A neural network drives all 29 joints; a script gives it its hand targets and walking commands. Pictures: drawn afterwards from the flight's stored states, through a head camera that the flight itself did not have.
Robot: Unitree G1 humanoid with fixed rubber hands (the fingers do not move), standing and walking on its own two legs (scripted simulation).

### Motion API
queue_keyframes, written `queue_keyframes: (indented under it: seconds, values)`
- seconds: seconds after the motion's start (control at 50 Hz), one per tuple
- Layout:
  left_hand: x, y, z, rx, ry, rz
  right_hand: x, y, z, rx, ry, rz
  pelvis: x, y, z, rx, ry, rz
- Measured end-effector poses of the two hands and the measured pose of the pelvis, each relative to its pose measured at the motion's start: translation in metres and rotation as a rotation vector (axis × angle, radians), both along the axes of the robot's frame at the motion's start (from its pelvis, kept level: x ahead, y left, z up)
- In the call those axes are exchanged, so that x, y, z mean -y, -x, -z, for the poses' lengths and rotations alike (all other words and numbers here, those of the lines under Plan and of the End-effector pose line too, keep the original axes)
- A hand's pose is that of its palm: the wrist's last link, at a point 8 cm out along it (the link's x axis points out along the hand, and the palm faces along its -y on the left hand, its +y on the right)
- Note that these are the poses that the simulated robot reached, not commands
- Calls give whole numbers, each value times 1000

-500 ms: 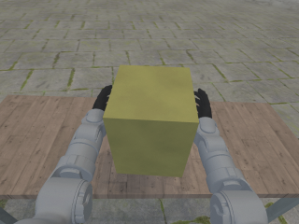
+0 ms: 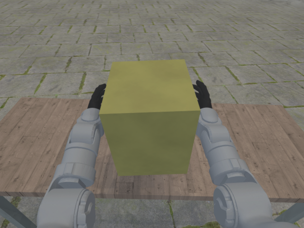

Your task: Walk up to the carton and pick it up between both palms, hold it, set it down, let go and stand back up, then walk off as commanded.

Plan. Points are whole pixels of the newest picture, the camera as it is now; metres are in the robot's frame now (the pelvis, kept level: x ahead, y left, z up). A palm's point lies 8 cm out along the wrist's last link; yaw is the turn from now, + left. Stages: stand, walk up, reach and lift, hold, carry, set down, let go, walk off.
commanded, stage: reach and lift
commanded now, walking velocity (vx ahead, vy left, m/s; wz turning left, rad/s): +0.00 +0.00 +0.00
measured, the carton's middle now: (150, 118) +0.39 -0.01 +0.12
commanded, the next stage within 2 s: hold in 1.24 s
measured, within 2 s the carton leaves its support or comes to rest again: neither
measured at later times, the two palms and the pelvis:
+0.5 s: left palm (93, 109) +0.38 +0.14 +0.16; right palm (203, 102) +0.39 -0.15 +0.18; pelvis +0.00 +0.00 +0.00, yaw +0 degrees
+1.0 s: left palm (90, 104) +0.38 +0.14 +0.18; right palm (204, 95) +0.38 -0.15 +0.20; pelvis +0.00 +0.00 +0.00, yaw +0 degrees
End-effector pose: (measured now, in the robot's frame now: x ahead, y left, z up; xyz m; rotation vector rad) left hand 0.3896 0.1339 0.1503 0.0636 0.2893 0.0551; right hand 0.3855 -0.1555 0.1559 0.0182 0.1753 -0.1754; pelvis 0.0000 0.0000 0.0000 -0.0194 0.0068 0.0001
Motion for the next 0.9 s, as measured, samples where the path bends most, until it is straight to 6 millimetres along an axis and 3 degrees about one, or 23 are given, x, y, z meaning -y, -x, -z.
queue_keyframes:
  seconds: [0.36, 0.54, 0.9]
  values:
    - [-4, 6, -12, 13, 16, -32, -4, -2, -21, 14, 15, -27, 1, 3, 0, 4, -2, 0]
    - [-3, 6, -12, -2, 16, -32, -4, -3, -20, -1, 18, -30, 1, 3, 0, 4, -2, 0]
    - [-5, 8, -25, 22, 26, -42, -6, -3, -37, 23, 32, -42, 1, 3, 0, 4, -2, 0]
